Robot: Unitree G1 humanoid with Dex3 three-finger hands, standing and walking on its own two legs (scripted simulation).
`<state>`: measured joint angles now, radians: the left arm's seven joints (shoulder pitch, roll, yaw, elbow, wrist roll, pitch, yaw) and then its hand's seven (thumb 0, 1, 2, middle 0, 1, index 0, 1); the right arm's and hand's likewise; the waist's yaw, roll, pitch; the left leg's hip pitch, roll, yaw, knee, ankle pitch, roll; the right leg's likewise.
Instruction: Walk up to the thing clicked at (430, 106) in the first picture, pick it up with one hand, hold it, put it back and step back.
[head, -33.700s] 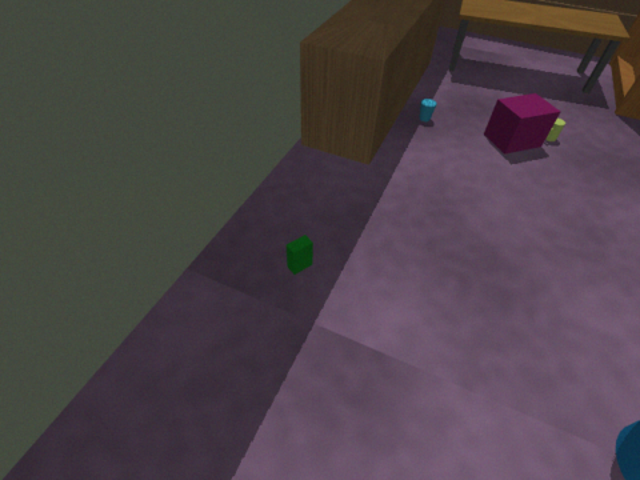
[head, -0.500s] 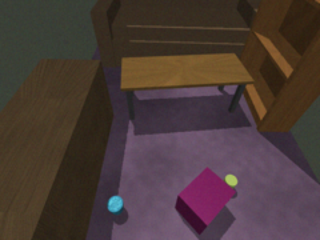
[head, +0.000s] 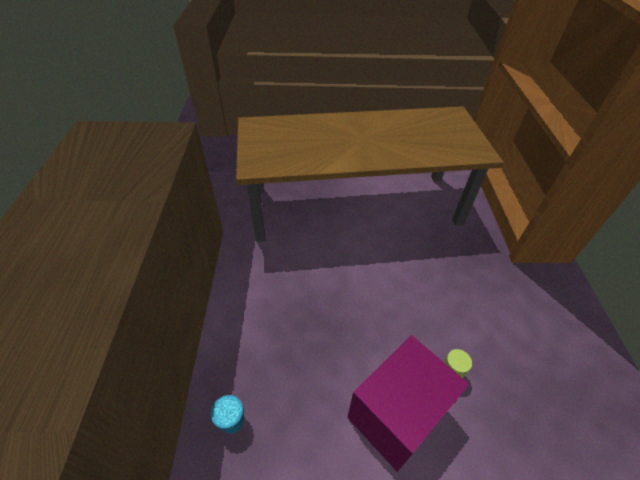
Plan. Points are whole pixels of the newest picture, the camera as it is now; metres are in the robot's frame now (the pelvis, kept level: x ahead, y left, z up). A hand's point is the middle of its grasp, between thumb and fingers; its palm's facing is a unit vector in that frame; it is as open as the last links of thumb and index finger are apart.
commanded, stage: step back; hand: left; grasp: from above
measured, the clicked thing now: (229, 417) +0.41 +0.26 -0.73
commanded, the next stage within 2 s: none
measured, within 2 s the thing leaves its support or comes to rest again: neither
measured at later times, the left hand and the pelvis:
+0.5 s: hand out of the picture +0.05 +0.30 -0.18, palm faces -0.09 -0.92 -0.37, open 7.4 cm; pelvis -0.09 +0.04 -0.02, yaw -2 degrees
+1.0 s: hand out of the picture -0.07 +0.30 -0.17, palm faces -0.02 -0.93 -0.38, open 7.4 cm; pelvis -0.21 +0.04 -0.03, yaw -1 degrees
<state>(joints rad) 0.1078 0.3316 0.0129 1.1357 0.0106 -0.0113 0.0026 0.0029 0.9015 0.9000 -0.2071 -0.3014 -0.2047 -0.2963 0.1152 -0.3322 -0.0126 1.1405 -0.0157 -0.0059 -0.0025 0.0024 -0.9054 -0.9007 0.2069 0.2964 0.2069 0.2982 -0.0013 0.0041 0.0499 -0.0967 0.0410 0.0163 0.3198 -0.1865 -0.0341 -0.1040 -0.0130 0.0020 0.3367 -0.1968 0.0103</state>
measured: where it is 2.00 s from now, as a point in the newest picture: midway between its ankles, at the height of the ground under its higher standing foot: outside the picture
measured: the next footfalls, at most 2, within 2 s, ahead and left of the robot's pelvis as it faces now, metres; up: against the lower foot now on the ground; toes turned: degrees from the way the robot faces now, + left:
right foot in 0.64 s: -0.10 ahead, -0.10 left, +0.00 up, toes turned -1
left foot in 0.96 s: -0.17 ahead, +0.13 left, +0.00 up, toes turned -4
